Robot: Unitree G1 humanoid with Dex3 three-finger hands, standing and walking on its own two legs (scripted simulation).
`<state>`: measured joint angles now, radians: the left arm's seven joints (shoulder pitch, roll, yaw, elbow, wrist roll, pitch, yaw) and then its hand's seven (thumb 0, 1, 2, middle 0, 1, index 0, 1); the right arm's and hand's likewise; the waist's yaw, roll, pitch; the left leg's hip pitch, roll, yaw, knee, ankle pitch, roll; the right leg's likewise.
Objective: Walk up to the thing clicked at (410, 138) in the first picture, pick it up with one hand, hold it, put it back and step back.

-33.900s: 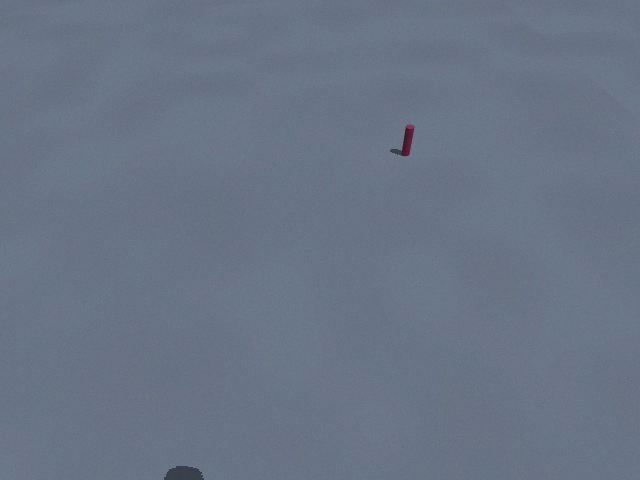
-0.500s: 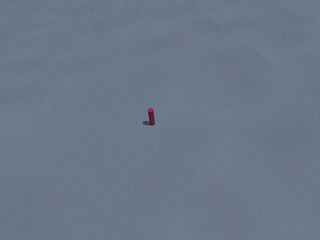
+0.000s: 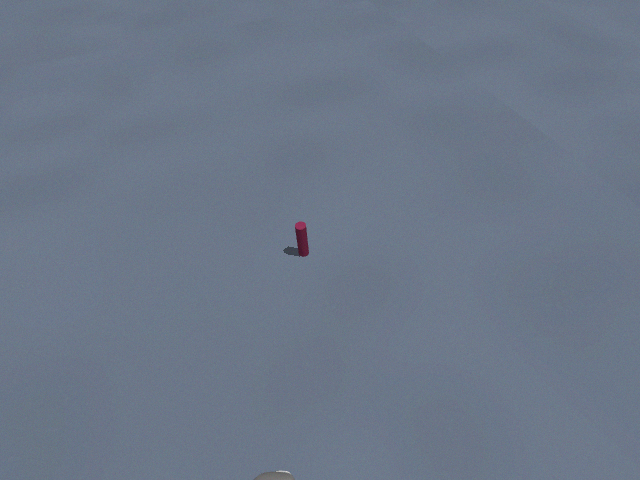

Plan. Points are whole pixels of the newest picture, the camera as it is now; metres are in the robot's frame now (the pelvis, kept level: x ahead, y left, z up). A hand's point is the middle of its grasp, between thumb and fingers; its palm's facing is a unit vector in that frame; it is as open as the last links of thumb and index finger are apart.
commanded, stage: step back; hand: left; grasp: from the side
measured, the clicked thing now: (302, 239) +1.04 +0.18 -0.68
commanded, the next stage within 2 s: stand in 0.34 s
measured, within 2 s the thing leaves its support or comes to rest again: neither
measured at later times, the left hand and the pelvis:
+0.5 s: hand out of the picture +0.11 +0.28 -0.15, palm faces -0.05 -0.94 -0.34, open 7.4 cm; pelvis +0.03 +0.02 +0.01, yaw -2 degrees
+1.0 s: hand out of the picture +0.12 +0.27 -0.14, palm faces -0.08 -0.94 -0.34, open 7.4 cm; pelvis +0.03 +0.02 +0.02, yaw -2 degrees
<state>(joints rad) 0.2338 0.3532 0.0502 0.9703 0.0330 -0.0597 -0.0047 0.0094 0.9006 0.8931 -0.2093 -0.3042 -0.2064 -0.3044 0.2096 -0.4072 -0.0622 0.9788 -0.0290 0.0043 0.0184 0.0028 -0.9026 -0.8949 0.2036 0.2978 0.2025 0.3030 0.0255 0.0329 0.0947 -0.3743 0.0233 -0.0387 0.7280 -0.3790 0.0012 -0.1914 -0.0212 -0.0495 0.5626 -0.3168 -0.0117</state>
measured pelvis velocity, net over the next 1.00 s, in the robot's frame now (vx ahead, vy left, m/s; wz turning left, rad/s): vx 0.03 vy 0.02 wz -0.04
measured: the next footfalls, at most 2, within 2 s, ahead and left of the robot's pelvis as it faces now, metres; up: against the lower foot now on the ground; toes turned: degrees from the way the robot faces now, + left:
left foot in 0.04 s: +0.11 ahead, +0.15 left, +0.00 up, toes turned +1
